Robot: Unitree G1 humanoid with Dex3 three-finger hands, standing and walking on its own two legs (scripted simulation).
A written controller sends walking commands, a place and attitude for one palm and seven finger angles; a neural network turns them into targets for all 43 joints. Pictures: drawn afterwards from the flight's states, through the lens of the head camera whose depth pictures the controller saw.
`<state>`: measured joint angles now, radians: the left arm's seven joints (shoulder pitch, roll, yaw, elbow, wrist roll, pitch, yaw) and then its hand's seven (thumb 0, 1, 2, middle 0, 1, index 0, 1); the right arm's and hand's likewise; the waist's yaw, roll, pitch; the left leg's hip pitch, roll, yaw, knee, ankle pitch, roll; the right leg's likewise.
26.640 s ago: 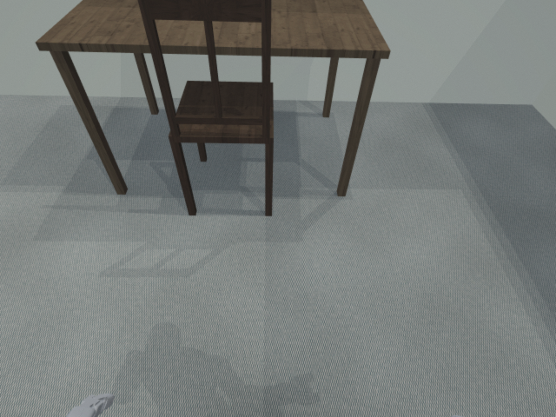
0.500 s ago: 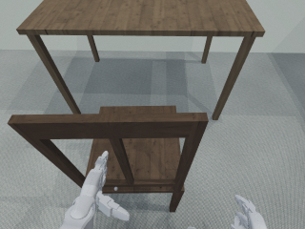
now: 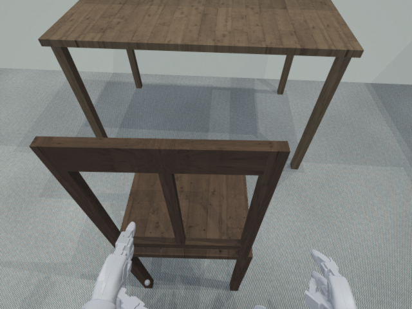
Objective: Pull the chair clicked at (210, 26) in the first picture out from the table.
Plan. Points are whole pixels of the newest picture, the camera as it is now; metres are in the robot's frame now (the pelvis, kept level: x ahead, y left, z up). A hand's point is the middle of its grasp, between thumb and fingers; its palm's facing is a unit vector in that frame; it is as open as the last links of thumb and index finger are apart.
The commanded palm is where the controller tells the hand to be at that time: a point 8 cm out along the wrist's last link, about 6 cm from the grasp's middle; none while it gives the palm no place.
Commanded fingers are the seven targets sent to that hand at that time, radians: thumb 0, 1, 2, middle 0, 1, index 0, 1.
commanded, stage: draw the hand back to the body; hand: left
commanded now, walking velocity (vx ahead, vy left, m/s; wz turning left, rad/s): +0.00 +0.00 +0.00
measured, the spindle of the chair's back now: (175, 213) +0.32 +0.08 -0.02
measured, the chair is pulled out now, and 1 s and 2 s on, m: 0.54 0.54 0.54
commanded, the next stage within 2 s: step back with the hand held close in 1.60 s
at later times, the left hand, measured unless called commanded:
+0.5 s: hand (106, 257) +0.20 +0.16 +0.08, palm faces +0.02 -0.99 -0.10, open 17.4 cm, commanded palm +0.16 +0.22 +0.10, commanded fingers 0.00 -0.37 0.29 -0.03 -0.04 -0.03 -0.04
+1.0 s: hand (25, 223) +0.21 +0.24 +0.17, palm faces +0.42 -0.81 -0.40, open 12.5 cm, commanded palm +0.16 +0.28 +0.19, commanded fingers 0.00 0.54 0.73 -0.15 -0.22 -0.15 -0.22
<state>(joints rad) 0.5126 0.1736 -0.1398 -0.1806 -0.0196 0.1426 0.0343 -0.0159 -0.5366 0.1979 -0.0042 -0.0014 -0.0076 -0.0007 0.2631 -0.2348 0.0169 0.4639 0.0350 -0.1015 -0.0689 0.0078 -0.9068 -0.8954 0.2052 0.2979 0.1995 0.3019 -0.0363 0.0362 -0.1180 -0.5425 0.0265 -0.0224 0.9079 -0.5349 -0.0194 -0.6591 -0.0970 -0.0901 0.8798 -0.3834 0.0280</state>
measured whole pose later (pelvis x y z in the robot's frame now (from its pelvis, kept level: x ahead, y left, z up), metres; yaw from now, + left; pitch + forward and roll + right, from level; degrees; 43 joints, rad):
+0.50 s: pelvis +0.00 +0.00 -0.01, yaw +0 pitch +11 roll -1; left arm 0.61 0.24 0.06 -0.39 -0.23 -0.19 -0.08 -0.02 -0.53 0.20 -0.01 0.00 -0.01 0.00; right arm 0.24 -0.20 0.00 0.51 0.07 -0.14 -0.08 0.01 -0.91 -0.90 0.21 0.30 0.20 0.30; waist 0.00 0.06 -0.11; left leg -0.58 0.03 -0.03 0.97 -0.57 -0.02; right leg -0.69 -0.09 -0.09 0.92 -0.41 0.03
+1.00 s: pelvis +0.03 +0.00 +0.04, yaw +0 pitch -1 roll -1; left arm 0.53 0.31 0.22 -0.42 -0.05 -0.02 0.18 -0.01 0.20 0.55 -0.11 -0.16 -0.11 -0.15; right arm 0.18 -0.21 0.03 0.60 0.03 -0.13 -0.09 0.01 -0.91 -0.90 0.20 0.30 0.20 0.30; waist 0.06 0.10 -0.02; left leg -0.12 0.04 -0.02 0.55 -0.41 -0.02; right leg -0.24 -0.07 -0.11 0.55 -0.28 0.03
